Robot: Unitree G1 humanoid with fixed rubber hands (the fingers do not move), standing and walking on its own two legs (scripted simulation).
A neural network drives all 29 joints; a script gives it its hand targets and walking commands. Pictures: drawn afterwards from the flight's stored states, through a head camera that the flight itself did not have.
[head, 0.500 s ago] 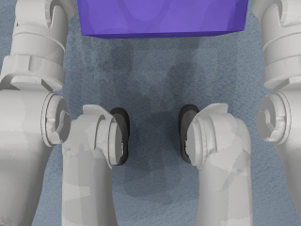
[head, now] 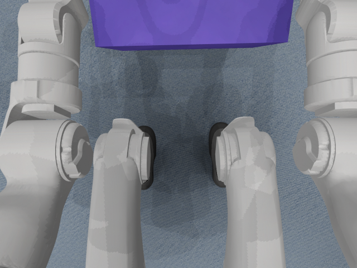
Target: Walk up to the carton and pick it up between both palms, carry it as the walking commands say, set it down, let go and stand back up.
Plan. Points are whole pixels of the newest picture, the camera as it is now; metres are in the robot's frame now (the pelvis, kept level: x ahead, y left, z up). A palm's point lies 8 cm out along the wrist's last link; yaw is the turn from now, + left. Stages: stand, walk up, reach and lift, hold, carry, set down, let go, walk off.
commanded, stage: reach and lift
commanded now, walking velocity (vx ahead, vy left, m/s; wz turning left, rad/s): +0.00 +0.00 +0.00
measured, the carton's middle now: out of the picture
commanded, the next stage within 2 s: none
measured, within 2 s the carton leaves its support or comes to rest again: neither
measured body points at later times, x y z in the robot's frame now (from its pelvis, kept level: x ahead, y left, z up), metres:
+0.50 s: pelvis -0.02 +0.00 +0.05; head +0.33 -0.02 +0.32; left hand +0.56 +0.17 -0.05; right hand +0.55 -0.21 -0.06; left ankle +0.15 +0.13 -0.39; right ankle +0.15 -0.12 -0.39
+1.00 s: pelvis -0.02 +0.00 +0.10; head +0.31 -0.01 +0.40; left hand +0.53 +0.18 +0.02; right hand +0.53 -0.20 +0.01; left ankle +0.15 +0.13 -0.39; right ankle +0.15 -0.12 -0.39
